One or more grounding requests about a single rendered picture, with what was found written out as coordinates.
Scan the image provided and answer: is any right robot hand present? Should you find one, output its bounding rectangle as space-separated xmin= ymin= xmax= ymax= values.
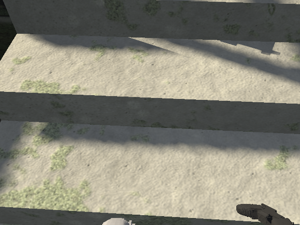
xmin=236 ymin=203 xmax=294 ymax=225

